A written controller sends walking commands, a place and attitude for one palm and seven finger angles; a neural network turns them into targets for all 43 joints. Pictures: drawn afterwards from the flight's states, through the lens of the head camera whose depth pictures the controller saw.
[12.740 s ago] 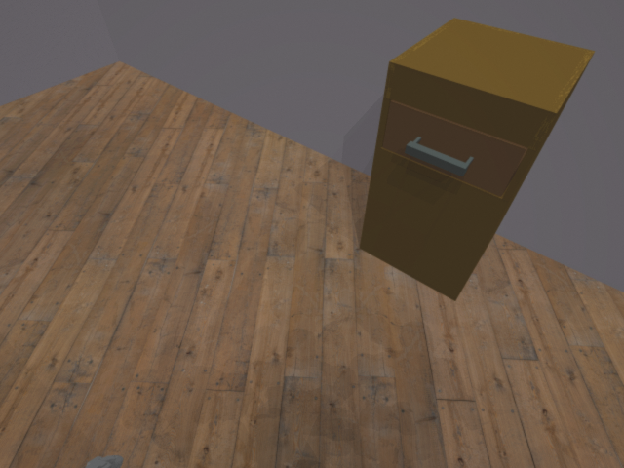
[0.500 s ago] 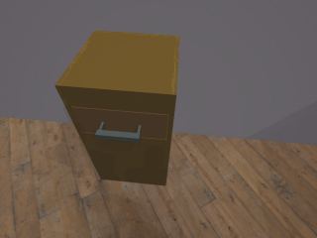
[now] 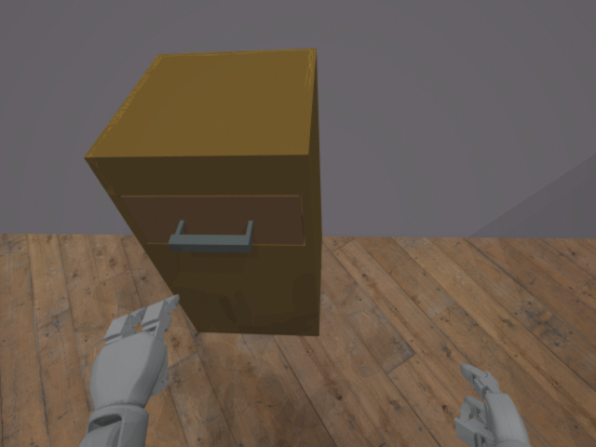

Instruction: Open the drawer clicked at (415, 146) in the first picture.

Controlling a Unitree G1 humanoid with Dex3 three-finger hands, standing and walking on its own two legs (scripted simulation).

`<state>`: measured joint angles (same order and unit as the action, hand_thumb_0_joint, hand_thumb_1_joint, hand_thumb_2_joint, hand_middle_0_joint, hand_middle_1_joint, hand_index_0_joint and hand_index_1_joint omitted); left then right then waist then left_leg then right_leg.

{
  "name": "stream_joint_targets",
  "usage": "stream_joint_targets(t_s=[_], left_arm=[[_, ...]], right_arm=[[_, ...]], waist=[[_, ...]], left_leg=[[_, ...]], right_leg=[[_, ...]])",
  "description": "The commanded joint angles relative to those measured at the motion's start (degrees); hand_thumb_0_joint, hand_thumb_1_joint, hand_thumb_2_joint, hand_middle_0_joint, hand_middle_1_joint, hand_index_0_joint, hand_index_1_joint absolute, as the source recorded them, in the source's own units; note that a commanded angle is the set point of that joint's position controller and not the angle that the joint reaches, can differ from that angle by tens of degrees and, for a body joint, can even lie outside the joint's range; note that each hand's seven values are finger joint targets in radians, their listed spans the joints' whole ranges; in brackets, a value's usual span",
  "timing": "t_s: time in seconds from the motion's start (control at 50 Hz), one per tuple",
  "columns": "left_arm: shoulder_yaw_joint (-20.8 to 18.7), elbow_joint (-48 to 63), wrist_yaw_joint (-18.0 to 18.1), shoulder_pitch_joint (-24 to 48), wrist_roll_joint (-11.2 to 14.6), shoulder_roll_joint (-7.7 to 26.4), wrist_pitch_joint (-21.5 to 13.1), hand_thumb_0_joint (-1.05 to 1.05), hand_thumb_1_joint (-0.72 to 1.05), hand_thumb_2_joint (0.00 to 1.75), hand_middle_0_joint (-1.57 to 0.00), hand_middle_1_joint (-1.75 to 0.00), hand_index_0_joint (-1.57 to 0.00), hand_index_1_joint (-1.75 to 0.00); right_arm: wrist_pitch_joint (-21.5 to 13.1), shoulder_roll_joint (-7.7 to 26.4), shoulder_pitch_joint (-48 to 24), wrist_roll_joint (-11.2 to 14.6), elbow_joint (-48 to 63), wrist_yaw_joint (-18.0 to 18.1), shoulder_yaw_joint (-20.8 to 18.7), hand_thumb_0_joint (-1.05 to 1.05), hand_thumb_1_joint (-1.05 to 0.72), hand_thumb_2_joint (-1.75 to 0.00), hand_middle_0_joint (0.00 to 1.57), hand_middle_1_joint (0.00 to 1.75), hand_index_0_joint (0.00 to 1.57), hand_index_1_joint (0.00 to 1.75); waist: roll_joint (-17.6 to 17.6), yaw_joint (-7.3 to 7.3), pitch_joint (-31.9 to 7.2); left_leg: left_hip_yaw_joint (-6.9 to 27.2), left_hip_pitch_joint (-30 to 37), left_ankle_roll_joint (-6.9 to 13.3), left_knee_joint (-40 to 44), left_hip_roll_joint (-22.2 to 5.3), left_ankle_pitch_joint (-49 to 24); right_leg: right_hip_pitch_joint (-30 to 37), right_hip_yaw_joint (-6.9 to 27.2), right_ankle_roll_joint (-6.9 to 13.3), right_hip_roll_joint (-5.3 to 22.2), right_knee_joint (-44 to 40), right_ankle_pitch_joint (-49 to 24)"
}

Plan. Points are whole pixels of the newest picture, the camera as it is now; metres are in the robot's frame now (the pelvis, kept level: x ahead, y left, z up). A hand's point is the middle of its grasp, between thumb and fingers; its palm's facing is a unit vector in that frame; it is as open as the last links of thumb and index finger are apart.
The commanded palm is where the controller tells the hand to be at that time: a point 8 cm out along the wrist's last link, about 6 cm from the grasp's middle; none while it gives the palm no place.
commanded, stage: raise the hand with hooked fingers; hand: left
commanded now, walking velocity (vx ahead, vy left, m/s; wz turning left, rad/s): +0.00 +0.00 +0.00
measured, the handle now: (213, 234) +0.56 +0.24 -0.13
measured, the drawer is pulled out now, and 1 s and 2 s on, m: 0.00 0.00 0.00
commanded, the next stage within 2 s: move the hooked fingers above the handle in 1.60 s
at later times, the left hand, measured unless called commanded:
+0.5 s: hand (141, 363) +0.23 +0.23 +0.01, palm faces -0.02 -0.12 -0.99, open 10.8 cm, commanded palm +0.20 +0.24 +0.07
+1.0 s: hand (101, 307) +0.27 +0.27 +0.08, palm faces +0.08 -0.08 -0.99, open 13.5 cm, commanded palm +0.25 +0.27 +0.13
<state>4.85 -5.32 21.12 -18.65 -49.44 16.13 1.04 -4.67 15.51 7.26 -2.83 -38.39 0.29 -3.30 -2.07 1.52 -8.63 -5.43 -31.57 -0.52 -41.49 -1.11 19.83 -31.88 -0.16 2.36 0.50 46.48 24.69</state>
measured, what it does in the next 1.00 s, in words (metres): stands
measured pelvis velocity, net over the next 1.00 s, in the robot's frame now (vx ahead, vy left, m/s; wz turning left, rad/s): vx -0.01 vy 0.04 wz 0.01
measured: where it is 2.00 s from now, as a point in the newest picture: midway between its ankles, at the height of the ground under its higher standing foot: outside the picture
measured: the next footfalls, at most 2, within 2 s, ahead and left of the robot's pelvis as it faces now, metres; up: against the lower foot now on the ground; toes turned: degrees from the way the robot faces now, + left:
none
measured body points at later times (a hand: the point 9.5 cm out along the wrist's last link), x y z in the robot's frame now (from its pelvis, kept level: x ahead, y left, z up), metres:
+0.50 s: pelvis -0.02 +0.00 +0.00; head +0.01 -0.04 +0.45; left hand +0.22 +0.23 +0.06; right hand +0.16 -0.20 -0.12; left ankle +0.00 +0.13 -0.71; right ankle -0.02 -0.09 -0.71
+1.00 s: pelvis -0.01 +0.04 +0.02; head +0.00 +0.01 +0.47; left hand +0.26 +0.27 +0.13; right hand +0.21 -0.17 -0.08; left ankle +0.00 +0.13 -0.71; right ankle -0.02 -0.09 -0.71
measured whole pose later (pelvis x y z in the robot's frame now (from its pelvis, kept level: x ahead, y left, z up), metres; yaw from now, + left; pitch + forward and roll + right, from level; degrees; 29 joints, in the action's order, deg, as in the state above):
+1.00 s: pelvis -0.01 +0.04 +0.02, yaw +1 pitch +3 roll +0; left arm 5.5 -3.0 11.0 -1.4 -56.9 23.3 4.2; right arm 7.5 12.3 5.7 -1.0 -33.4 1.0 0.0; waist -3.8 4.3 -3.0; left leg -2.4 -22.0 2.0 -35.9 1.1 17.1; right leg -19.6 -0.8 -0.4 1.4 36.2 19.8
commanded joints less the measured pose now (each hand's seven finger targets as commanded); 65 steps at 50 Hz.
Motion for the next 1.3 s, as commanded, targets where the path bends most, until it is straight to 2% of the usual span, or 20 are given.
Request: stream_joint_targets(t_s=[0.0,0.02,0.04,0.08,0.12,0.14,0.16,0.24,0.3,0.34,0.4,0.46,0.54,0.56,0.68,0.92,1.04,1.16,1.22,1.28], left_arm=[[-6.8,7.4,3.8,-15.5,-11.5,10.1,-5.5,0.0,0.53,0.74,-0.23,-0.54,-0.23,-0.54],[-8.2,9.9,5.0,-11.0,-12.9,12.1,-5.9,0.0,0.5,0.73,-0.23,-0.55,-0.23,-0.55],[-10.1,13.2,6.7,-6.7,-14.6,13.9,-6.1,0.0,0.48,0.72,-0.23,-0.57,-0.23,-0.57],[-9.6,15.4,9.8,0.5,-16.2,13.1,-5.6,0.0,0.43,0.7,-0.23,-0.6,-0.23,-0.6],[-9.4,18.6,11.4,9.8,-14.8,13.6,-5.1,0.0,0.39,0.68,-0.24,-0.63,-0.24,-0.63],[-9.8,19.6,11.8,14.3,-13.9,14.2,-5.2,0.0,0.36,0.67,-0.24,-0.64,-0.24,-0.64],[-8.8,18.3,11.7,15.7,-13.3,13.8,-5.2,0.0,0.34,0.66,-0.24,-0.66,-0.24,-0.66],[-4.9,15.4,7.6,18.8,-10.0,12.6,-3.4,0.0,0.25,0.62,-0.25,-0.72,-0.25,-0.72],[-3.5,11.7,3.1,17.7,-9.0,12.8,-1.2,0.0,0.18,0.59,-0.25,-0.76,-0.25,-0.76],[-4.9,8.6,0.4,14.6,-8.3,13.7,0.3,0.0,0.13,0.57,-0.25,-0.8,-0.25,-0.8],[-7.1,9.7,-2.2,12.1,-8.1,15.3,-0.4,0.0,0.06,0.54,-0.26,-0.84,-0.26,-0.84],[-9.6,10.9,-2.5,9.1,-7.7,15.9,-2.1,0.0,-0.01,0.51,-0.27,-0.88,-0.27,-0.88],[-10.5,13.6,-0.4,11.7,-8.0,15.4,-3.7,0.0,-0.1,0.47,-0.27,-0.94,-0.27,-0.94],[-10.1,15.0,0.3,13.0,-8.3,15.3,-3.8,0.0,-0.13,0.46,-0.27,-0.96,-0.27,-0.96],[-7.4,16.4,1.2,19.9,-8.4,14.7,-1.7,0.0,-0.27,0.4,-0.28,-1.05,-0.28,-1.05],[-5.5,13.5,-8.0,29.5,-7.9,17.0,3.1,0.0,-0.5,0.3,-0.3,-1.2,-0.3,-1.2],[-7.1,11.3,-12.3,35.6,-6.3,19.8,1.7,0.0,-0.5,0.3,-0.3,-1.2,-0.3,-1.2],[-8.0,12.2,-14.6,40.9,-5.1,22.1,-1.3,0.0,-0.5,0.3,-0.3,-1.2,-0.3,-1.2],[-7.4,8.6,-15.7,38.0,-4.2,20.6,-1.7,0.0,-0.5,0.3,-0.3,-1.2,-0.3,-1.2],[-8.2,9.2,-16.5,35.6,-3.2,21.0,-2.5,0.0,-0.5,0.3,-0.3,-1.2,-0.3,-1.2]], right_arm=[[3.3,3.3,-7.8,0.0,14.2,-2.5,-0.6,0.0,-0.9,-0.9,0.2,0.3,0.2,0.3],[4.6,3.0,-8.5,-0.1,15.3,-2.3,-0.2,0.0,-0.9,-0.9,0.2,0.3,0.2,0.3],[5.6,2.8,-8.5,-0.5,16.0,-2.1,-0.4,0.0,-0.9,-0.9,0.2,0.3,0.2,0.3],[7.1,2.2,-8.4,-1.1,17.3,-1.9,-0.3,0.0,-0.9,-0.9,0.2,0.3,0.2,0.3],[7.9,2.0,-8.5,-1.3,17.4,-0.9,-0.5,0.0,-0.9,-0.9,0.2,0.3,0.2,0.3],[7.9,1.8,-8.5,-1.4,17.0,-0.1,-0.5,0.0,-0.9,-0.9,0.2,0.3,0.2,0.3],[7.5,1.9,-8.6,-1.4,16.7,0.4,-0.4,0.0,-0.9,-0.9,0.2,0.3,0.2,0.3],[6.6,2.1,-9.2,-0.8,15.5,1.7,0.5,0.0,-0.9,-0.9,0.2,0.3,0.2,0.3],[6.5,2.2,-8.7,-0.4,14.5,2.3,1.3,0.0,-0.9,-0.9,0.2,0.3,0.2,0.3],[7.0,2.5,-8.5,-0.1,14.1,2.5,1.8,0.0,-0.9,-0.9,0.2,0.3,0.2,0.3],[7.3,2.4,-7.6,-0.1,13.8,2.4,1.8,0.0,-0.9,-0.9,0.2,0.3,0.2,0.3],[7.3,2.5,-7.1,-0.1,14.0,2.0,1.6,0.0,-0.9,-0.9,0.2,0.3,0.2,0.3],[7.3,3.0,-6.5,-0.2,13.8,1.4,0.4,0.0,-0.9,-0.9,0.2,0.3,0.2,0.3],[7.3,3.1,-6.0,-0.1,13.9,1.3,0.2,0.0,-0.9,-0.9,0.2,0.3,0.2,0.3],[7.6,4.1,-5.2,0.4,13.1,0.9,-0.9,0.0,-0.9,-0.9,0.2,0.3,0.2,0.3],[9.8,3.8,-6.6,1.9,13.1,1.0,0.8,0.0,-0.9,-0.9,0.2,0.3,0.2,0.3],[10.3,3.8,-6.5,2.2,12.8,1.6,1.5,0.0,-0.9,-0.9,0.2,0.3,0.2,0.3],[9.9,4.0,-5.9,2.3,12.0,1.7,1.6,0.0,-0.9,-0.9,0.2,0.3,0.2,0.3],[10.2,4.2,-5.5,2.6,11.7,1.5,1.3,0.0,-0.9,-0.9,0.2,0.3,0.2,0.3],[10.3,4.7,-5.2,2.7,12.1,1.2,0.9,0.0,-0.9,-0.9,0.2,0.3,0.2,0.3]], waist=[[8.3,7.75,-6.8],[6.4,7.22,-6.0],[3.8,7.14,-6.2],[0.8,5.29,-7.8],[1.4,2.47,-10.6],[3.6,0.89,-9.9],[3.1,-0.01,-9.1],[3.9,-1.78,-8.7],[4.2,-0.56,-7.2],[4.3,0.64,-7.0],[4.0,2.79,-7.8],[5.6,3.72,-7.1],[4.0,2.83,-7.1],[1.9,2.76,-7.3],[-0.5,1.53,-8.7],[-0.8,2.36,-4.8],[0.5,2.28,-4.3],[-1.5,2.13,-6.3],[-0.1,2.21,-3.9],[2.2,2.71,-4.4]], left_leg=[[2.8,-6.0,1.2,-2.5,4.8,-10.1],[3.1,-6.7,1.2,-3.1,5.3,-6.3],[3.4,-5.7,1.4,-4.4,5.5,-6.8],[3.2,-1.9,1.7,-7.3,5.6,-7.0],[3.9,-0.4,2.4,-9.7,5.4,-5.2],[4.6,-1.1,2.7,-10.7,5.3,-3.9],[5.0,-0.6,2.8,-11.1,5.2,-2.7],[5.2,0.1,3.3,-8.8,4.6,-1.8],[4.9,1.2,3.2,-4.9,4.4,-3.2],[4.8,1.9,3.0,-2.2,4.1,-4.3],[4.6,3.4,2.7,0.9,3.8,-7.9],[4.5,4.0,2.6,2.8,3.8,-9.9],[4.5,6.8,2.7,3.8,3.5,-11.0],[4.5,8.2,2.6,4.0,3.4,-10.8],[5.3,13.9,2.6,5.0,2.4,-13.5],[7.0,19.5,1.6,11.8,1.2,-18.2],[6.4,20.8,1.9,13.8,1.7,-18.2],[6.7,23.0,1.9,14.4,2.1,-20.9],[6.1,21.9,2.0,14.8,2.3,-20.6],[5.7,20.8,2.3,15.0,2.5,-20.0]], right_leg=[[6.9,8.7,1.2,0.0,-3.2,-23.3],[3.6,9.8,1.3,0.0,-3.9,-15.1],[2.3,10.7,1.7,-0.6,-4.3,-12.1],[-2.8,11.9,1.9,-0.7,-4.8,-7.7],[-3.9,13.4,1.4,-0.1,-5.7,-6.8],[-4.1,13.7,1.0,-0.2,-6.6,-5.1],[-5.0,13.7,0.8,-0.1,-7.3,-3.4],[-1.9,11.2,-0.3,0.0,-9.4,-4.7],[2.2,9.4,-0.9,0.4,-11.2,-7.6],[5.2,7.9,-0.9,0.1,-11.7,-9.4],[9.8,6.0,-0.9,0.2,-11.3,-15.1],[12.3,4.8,-0.9,0.1,-11.1,-19.3],[10.5,2.3,-0.5,-0.7,-11.0,-17.8],[9.1,1.8,-0.3,-0.9,-10.9,-16.1],[6.9,-0.9,0.1,-1.6,-10.5,-14.9],[11.7,-2.5,0.3,-2.1,-14.7,-15.2],[15.5,-2.2,0.2,-2.2,-17.8,-16.6],[17.6,-2.1,0.1,-2.1,-19.3,-18.9],[17.4,-2.2,0.0,-2.2,-20.0,-19.5],[19.0,-1.8,-0.2,-2.0,-20.4,-20.1]])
